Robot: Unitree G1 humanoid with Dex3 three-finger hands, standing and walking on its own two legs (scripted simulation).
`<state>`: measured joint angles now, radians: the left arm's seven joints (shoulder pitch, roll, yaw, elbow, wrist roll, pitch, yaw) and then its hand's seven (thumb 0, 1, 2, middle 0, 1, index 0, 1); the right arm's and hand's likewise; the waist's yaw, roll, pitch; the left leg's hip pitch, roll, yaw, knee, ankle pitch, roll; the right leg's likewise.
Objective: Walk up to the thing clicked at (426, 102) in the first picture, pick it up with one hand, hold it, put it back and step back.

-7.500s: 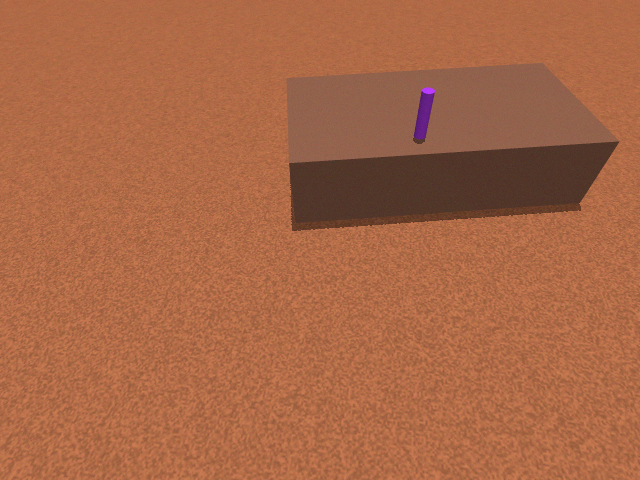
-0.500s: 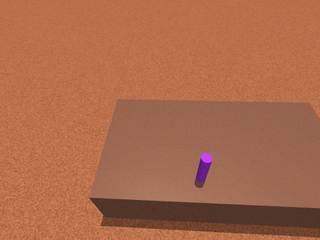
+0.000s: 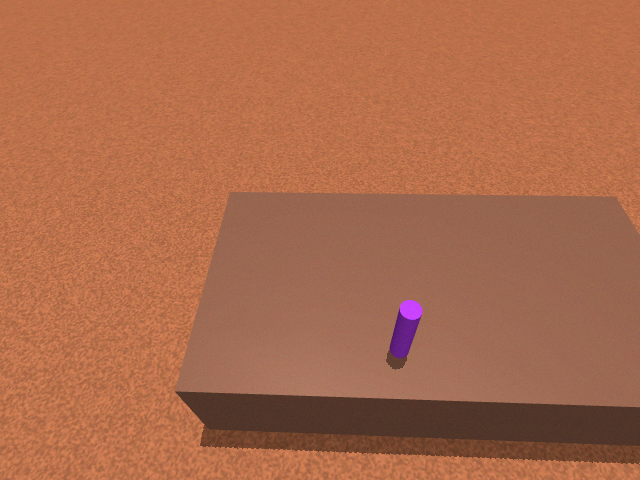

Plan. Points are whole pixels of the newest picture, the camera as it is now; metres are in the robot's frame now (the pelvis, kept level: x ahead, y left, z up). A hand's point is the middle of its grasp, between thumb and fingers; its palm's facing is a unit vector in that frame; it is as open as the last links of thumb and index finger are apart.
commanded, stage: go down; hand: right
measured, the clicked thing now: (404, 331) +0.49 -0.15 -0.35
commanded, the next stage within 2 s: none
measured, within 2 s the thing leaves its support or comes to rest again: neither
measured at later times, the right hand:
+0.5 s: hand out of the picture +0.14 -0.26 -0.16, palm faces +0.01 +0.94 -0.33, open 16.7 cm
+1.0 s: hand out of the picture +0.16 -0.26 -0.16, palm faces +0.03 +0.94 -0.33, open 17.6 cm
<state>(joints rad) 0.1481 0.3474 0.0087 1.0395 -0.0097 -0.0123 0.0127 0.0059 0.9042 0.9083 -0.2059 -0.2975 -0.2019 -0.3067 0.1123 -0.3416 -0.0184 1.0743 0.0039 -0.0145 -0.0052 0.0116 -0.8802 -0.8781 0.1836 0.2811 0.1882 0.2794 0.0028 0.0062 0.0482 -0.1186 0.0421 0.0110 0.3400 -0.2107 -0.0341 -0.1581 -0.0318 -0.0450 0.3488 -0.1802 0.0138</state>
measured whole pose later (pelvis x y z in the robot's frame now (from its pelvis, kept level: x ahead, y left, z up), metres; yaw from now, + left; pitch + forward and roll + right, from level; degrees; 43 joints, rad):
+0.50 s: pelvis +0.00 +0.00 -0.02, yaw -1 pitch +7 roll +1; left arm 0.24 0.26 0.01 0.68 -0.02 -0.08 0.06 0.01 0.90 0.89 -0.21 -0.30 -0.21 -0.31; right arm 0.09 -0.33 -0.17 0.73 -0.10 0.24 0.09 0.00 0.36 -0.06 0.07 0.05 0.06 0.05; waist 0.01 -0.01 -0.01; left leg -0.40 0.04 0.03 0.62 -0.35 -0.03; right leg -0.46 -0.04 -0.01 0.66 -0.32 0.01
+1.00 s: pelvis +0.02 +0.00 -0.05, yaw -2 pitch +11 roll +2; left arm 0.24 0.24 -0.01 0.60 -0.02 -0.14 0.12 0.01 0.89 0.90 -0.20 -0.29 -0.19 -0.31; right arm 0.27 -0.36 -0.15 0.34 -0.04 0.43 0.09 0.00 0.57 -0.01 0.06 0.05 0.06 0.05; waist 0.03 -0.03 -0.10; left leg -0.55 0.03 0.06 0.83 -0.48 -0.03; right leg -0.64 -0.05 0.03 0.89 -0.45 0.02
